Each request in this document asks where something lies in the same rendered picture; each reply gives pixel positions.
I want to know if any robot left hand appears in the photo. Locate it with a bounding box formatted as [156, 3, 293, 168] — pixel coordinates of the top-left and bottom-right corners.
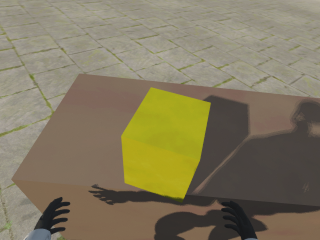
[34, 197, 71, 235]

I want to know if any robot right hand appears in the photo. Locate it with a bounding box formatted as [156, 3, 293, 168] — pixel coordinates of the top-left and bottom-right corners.
[221, 201, 258, 240]

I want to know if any pedestal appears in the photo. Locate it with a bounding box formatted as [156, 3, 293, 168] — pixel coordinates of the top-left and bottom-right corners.
[11, 73, 320, 240]

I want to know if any robot left forearm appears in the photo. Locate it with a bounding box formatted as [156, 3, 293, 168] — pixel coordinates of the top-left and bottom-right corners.
[24, 228, 51, 240]

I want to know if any carton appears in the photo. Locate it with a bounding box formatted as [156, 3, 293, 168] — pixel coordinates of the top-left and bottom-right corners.
[121, 87, 211, 203]

